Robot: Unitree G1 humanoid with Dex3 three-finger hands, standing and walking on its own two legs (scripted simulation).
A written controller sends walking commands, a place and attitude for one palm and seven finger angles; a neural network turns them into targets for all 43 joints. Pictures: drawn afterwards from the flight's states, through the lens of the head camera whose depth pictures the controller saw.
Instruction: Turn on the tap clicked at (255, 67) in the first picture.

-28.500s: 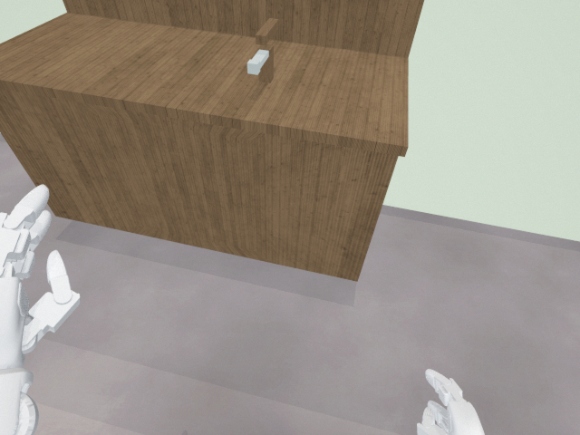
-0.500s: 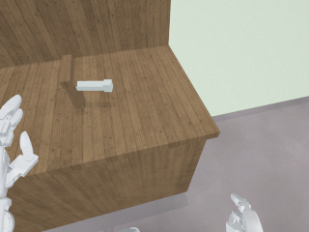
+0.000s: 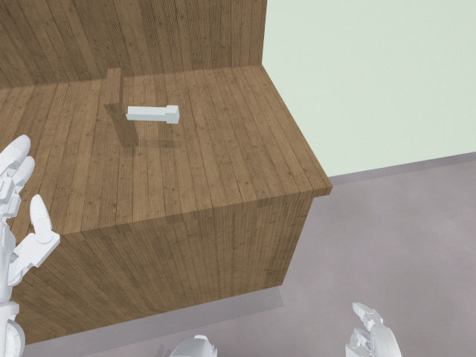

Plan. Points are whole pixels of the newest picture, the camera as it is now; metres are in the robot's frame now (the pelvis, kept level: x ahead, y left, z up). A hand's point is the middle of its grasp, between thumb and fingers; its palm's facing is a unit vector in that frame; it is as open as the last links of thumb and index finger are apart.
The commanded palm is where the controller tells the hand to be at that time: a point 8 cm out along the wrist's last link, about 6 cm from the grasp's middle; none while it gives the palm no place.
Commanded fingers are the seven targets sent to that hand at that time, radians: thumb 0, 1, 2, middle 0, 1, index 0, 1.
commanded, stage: step back with the hand held close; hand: left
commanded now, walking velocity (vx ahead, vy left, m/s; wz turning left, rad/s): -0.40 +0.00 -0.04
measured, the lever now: (172, 114) +0.57 +0.20 +0.09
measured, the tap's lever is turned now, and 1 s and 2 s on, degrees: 75 75 75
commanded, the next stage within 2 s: stop stepping back and stand still in 0.18 s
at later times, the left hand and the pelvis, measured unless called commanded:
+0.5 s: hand out of the picture +0.09 +0.22 +0.18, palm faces +0.32 -0.86 -0.40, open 7.4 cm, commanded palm +0.05 +0.27 +0.19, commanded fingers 0.00 0.90 0.90 -0.20 -0.30 -0.20 -0.30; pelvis -0.12 +0.00 +0.01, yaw -2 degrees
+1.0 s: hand out of the picture +0.02 +0.22 +0.18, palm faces +0.39 -0.85 -0.34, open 7.4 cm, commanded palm -0.03 +0.27 +0.19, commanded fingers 0.00 0.90 0.90 -0.20 -0.30 -0.20 -0.30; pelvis -0.19 -0.01 +0.01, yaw -1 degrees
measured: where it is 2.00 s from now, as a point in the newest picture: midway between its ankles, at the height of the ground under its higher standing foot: outside the picture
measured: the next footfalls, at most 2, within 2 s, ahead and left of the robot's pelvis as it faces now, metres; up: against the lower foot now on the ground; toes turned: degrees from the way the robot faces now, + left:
left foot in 0.12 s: +0.05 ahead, +0.15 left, +0.00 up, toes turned +2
right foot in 0.32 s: +0.00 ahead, -0.10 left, +0.00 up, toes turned +0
